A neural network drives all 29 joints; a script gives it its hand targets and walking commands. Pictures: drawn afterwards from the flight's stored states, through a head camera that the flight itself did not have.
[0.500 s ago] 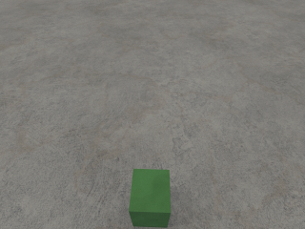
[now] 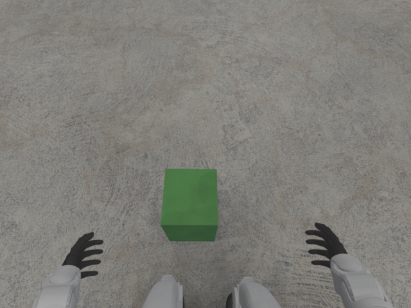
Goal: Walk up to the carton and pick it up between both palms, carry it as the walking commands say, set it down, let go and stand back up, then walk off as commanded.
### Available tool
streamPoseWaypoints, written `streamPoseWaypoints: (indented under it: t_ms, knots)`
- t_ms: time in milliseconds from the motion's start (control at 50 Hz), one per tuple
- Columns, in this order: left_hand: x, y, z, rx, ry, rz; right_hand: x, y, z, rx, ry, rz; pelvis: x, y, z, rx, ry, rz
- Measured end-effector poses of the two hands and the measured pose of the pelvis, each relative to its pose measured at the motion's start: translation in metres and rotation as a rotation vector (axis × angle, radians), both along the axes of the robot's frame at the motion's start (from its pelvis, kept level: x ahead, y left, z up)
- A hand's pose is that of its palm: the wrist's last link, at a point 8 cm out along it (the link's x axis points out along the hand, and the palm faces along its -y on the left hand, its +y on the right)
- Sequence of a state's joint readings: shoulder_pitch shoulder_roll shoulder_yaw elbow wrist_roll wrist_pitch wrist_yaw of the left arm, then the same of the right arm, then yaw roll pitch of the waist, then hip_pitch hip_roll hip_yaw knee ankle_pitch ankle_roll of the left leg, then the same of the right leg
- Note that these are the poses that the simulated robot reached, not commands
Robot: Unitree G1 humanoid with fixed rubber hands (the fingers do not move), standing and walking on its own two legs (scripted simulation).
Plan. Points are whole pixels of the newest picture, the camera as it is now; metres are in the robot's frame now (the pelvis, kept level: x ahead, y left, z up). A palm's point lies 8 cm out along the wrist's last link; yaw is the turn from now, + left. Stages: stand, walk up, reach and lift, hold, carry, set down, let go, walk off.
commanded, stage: reach and lift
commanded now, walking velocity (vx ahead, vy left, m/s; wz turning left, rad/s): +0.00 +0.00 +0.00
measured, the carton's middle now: (191, 207) +0.49 +0.07 -0.58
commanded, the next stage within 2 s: none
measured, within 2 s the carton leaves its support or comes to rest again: neither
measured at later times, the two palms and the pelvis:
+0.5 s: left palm (100, 205) +0.36 +0.27 -0.15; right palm (290, 198) +0.37 -0.19 -0.13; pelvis -0.04 +0.02 -0.04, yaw +1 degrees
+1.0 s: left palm (121, 164) +0.48 +0.25 -0.17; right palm (259, 161) +0.49 -0.14 -0.17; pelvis -0.04 +0.02 -0.07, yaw -1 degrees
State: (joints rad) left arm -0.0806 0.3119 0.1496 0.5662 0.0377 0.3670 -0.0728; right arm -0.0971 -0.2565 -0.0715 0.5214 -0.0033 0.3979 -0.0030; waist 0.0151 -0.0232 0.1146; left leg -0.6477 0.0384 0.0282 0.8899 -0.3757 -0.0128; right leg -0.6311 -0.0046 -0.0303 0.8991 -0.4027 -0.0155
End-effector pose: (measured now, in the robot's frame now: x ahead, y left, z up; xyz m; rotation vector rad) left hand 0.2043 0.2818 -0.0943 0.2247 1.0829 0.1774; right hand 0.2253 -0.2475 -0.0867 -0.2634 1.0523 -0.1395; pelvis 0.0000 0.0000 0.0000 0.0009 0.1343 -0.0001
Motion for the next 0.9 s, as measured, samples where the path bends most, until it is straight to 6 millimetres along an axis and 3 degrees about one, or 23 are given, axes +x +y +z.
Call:
streamPoseWaypoints:
  t_ms: [100, 240, 520, 700, 900]
  knots:
    - [0.027, 0.007, -0.013, -0.016, -0.039, -0.005, 0.034, 0.026, -0.018, 0.036, -0.044, 0.014, -0.021, -0.005, -0.017, -0.004, 0.045, 0.007]
    - [0.068, 0.014, -0.018, -0.021, -0.074, -0.027, 0.085, 0.051, -0.022, 0.023, -0.103, 0.027, -0.038, -0.001, -0.027, -0.014, 0.102, 0.033]
    - [0.157, -0.009, -0.053, -0.095, -0.199, -0.016, 0.147, 0.058, -0.046, 0.037, -0.182, -0.039, -0.036, 0.021, -0.043, -0.035, 0.304, 0.018]
    - [0.205, -0.016, -0.058, -0.113, -0.294, 0.008, 0.189, 0.074, -0.061, 0.096, -0.273, -0.052, -0.034, 0.031, -0.053, -0.023, 0.434, -0.007]
    - [0.254, -0.022, -0.068, -0.151, -0.377, 0.038, 0.241, 0.099, -0.078, 0.155, -0.358, -0.053, -0.04, 0.028, -0.065, -0.014, 0.549, -0.01]
